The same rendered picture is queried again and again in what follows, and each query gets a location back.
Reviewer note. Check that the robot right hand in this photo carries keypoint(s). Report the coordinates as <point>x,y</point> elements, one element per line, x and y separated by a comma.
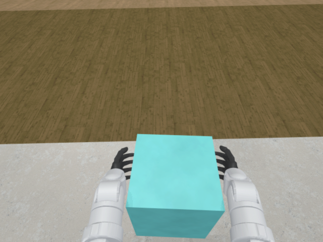
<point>228,162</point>

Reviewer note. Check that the robot left hand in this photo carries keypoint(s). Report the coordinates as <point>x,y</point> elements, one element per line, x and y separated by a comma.
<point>119,163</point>

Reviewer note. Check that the carton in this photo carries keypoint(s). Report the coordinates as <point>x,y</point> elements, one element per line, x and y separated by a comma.
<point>174,188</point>

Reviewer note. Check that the robot right forearm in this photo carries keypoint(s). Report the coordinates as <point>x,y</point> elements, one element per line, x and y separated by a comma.
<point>245,209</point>

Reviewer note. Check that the robot left forearm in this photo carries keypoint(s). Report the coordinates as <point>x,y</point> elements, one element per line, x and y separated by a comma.
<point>105,222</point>

